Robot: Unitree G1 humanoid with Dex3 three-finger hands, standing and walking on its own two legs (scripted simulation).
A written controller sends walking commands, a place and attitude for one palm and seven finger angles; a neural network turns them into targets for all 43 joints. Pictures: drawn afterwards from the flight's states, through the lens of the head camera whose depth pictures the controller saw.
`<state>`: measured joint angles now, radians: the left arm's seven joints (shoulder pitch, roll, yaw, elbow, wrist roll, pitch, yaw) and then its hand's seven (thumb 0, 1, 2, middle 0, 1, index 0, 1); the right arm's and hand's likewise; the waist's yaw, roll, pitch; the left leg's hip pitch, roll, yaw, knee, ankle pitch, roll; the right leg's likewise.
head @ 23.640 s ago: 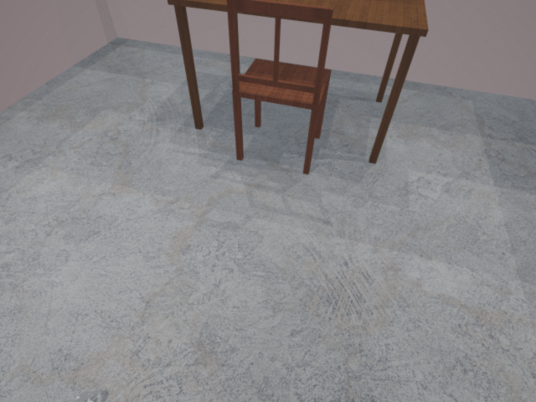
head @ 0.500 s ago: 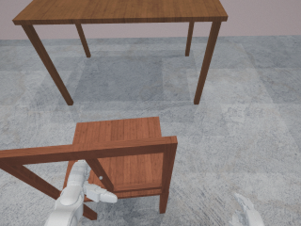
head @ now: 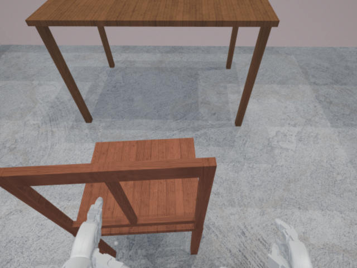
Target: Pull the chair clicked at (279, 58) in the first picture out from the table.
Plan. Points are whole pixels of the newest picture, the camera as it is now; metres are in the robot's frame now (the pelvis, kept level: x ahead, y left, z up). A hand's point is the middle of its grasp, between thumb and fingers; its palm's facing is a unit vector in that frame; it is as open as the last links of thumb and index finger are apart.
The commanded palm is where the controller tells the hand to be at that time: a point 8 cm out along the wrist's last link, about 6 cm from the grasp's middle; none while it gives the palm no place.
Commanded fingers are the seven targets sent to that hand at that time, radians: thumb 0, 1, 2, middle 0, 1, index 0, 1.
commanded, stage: draw the fingers out of the gap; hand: left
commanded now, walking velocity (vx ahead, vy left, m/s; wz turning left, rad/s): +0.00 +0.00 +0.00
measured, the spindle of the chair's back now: (124, 203) +0.29 +0.15 -0.06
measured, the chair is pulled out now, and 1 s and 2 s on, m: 0.65 0.65 0.65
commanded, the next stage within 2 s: draw the hand back to the body in 0.34 s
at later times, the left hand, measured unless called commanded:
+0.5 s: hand out of the picture +0.12 +0.15 -0.02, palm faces +0.08 -0.99 -0.15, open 17.5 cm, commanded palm +0.10 +0.21 +0.01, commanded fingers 0.00 -0.55 0.20 0.00 0.00 0.00 0.00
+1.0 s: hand (63, 249) +0.15 +0.20 +0.08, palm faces +0.08 -0.99 -0.13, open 17.3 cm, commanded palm +0.11 +0.26 +0.10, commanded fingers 0.00 -0.26 0.34 -0.04 -0.06 -0.04 -0.06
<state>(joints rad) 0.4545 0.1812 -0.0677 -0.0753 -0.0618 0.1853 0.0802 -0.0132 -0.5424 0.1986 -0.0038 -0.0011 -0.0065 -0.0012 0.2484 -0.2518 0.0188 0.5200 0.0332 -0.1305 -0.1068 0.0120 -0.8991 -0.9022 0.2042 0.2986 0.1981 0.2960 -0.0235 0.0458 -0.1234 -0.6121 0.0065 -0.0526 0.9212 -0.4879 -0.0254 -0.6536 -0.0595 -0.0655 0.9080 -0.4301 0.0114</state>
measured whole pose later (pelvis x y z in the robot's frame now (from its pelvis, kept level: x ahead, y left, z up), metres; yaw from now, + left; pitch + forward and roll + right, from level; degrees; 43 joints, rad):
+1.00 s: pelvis -0.01 +0.01 -0.01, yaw +0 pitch +9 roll -2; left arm 0.71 0.26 0.16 -0.38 -0.26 -0.21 -0.15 -0.02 -0.50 0.22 -0.01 -0.01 -0.01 -0.01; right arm 0.22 -0.19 -0.01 0.55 0.08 -0.16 -0.11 0.01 -0.90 -0.90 0.20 0.30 0.20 0.30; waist 0.02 0.05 -0.13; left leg -0.64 0.02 -0.06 1.00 -0.52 -0.02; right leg -0.66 -0.05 -0.07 0.94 -0.44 0.02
